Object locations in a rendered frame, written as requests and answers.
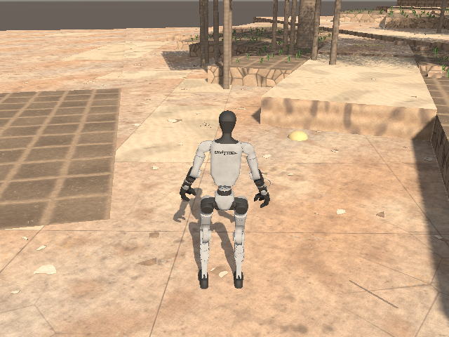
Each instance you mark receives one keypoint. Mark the left robot hand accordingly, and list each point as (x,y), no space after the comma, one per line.
(189,191)

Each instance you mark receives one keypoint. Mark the right robot upper arm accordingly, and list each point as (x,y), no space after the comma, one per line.
(248,149)

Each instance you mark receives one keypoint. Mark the left robot upper arm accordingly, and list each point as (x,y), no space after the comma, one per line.
(199,158)

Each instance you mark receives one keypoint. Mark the left robot forearm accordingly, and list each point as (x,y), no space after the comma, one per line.
(188,181)

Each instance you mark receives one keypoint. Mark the right robot forearm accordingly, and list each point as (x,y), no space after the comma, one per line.
(261,185)

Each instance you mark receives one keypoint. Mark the right robot hand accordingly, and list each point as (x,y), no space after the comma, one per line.
(262,197)

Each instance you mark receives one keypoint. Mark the right robot foot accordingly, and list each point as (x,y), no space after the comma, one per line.
(238,283)

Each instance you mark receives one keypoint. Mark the robot left thigh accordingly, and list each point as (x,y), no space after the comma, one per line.
(206,210)

